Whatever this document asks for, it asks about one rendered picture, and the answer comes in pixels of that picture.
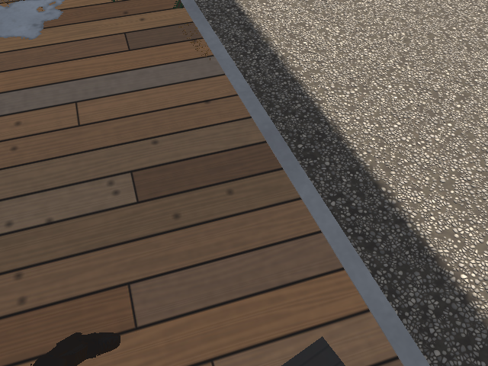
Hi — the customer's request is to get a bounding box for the robot left hand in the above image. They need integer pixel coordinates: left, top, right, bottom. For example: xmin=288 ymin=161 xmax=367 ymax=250
xmin=30 ymin=332 xmax=120 ymax=366

